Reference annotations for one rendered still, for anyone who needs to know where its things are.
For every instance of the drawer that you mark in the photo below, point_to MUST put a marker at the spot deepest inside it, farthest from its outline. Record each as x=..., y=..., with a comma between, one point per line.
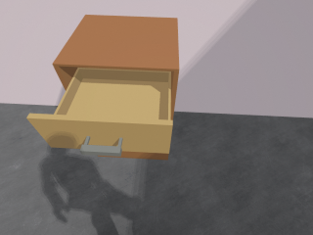
x=108, y=104

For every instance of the handle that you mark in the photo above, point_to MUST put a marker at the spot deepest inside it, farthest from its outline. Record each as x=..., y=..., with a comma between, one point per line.
x=101, y=150

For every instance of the cabinet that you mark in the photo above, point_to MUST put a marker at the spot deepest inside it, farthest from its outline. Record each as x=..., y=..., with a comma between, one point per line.
x=123, y=43

